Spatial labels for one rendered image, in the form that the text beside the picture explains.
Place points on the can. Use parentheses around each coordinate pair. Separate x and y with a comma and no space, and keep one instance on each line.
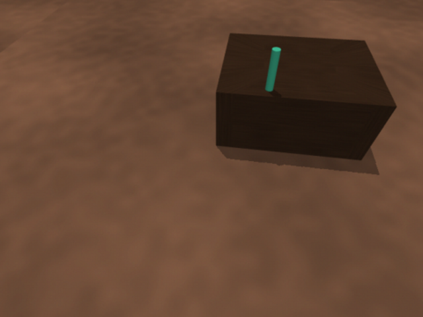
(275,55)

